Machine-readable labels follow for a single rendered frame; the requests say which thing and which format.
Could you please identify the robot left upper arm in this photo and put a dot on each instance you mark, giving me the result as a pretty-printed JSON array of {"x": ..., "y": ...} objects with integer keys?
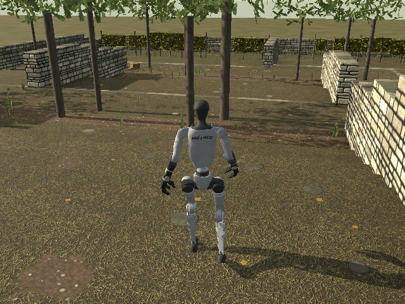
[{"x": 177, "y": 147}]

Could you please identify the robot right upper arm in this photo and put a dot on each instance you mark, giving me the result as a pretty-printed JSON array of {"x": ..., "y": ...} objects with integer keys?
[{"x": 221, "y": 132}]

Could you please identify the right robot hand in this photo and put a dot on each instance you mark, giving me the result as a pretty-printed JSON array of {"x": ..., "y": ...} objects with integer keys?
[{"x": 233, "y": 174}]

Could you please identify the robot left forearm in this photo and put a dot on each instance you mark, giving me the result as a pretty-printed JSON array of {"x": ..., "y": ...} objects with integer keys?
[{"x": 169, "y": 169}]

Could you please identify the left robot hand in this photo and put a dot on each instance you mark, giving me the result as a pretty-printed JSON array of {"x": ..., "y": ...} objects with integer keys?
[{"x": 164, "y": 186}]

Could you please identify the robot torso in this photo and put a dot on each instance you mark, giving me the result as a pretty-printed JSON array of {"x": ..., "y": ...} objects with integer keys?
[{"x": 202, "y": 152}]

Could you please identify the robot left foot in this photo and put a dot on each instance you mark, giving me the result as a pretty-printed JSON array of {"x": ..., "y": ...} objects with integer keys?
[{"x": 193, "y": 247}]

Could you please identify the robot right forearm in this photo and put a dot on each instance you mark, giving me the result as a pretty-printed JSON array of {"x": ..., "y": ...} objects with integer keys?
[{"x": 233, "y": 163}]

